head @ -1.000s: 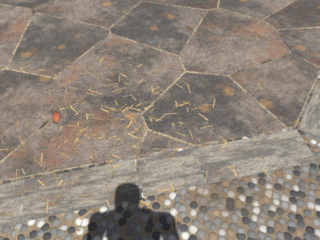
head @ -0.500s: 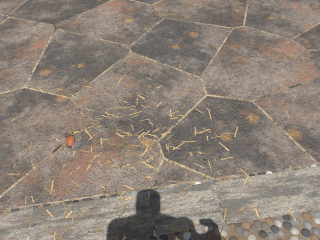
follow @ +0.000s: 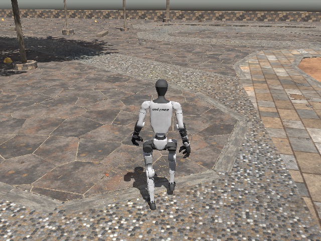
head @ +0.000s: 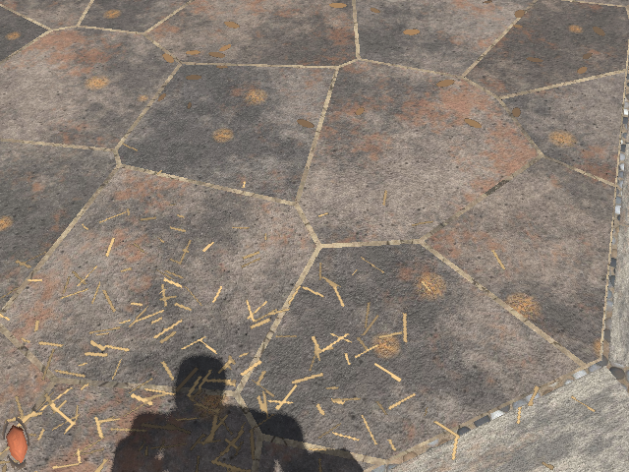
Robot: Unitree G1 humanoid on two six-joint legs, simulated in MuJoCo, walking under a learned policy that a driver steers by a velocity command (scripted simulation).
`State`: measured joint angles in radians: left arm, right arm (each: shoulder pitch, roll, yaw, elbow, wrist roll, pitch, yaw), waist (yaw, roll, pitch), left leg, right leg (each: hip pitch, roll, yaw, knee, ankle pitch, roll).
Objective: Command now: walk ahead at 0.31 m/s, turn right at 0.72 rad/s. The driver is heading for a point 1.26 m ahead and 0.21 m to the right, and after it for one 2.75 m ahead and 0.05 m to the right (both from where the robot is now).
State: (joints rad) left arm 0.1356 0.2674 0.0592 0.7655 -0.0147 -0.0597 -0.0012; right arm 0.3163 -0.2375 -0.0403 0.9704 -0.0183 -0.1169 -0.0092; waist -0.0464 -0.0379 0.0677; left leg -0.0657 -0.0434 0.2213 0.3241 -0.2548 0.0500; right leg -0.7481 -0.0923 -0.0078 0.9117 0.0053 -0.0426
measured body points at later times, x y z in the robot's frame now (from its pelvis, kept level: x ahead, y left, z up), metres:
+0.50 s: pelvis +0.20 +0.01 +0.00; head +0.22 -0.03 +0.45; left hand +0.45 +0.21 -0.07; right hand +0.27 -0.32 -0.10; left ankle +0.35 +0.15 -0.69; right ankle +0.24 -0.06 -0.74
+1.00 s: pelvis +0.43 +0.00 +0.01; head +0.48 +0.03 +0.45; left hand +0.76 +0.11 -0.05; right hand +0.28 -0.20 -0.10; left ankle +0.34 +0.13 -0.74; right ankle +0.51 -0.23 -0.69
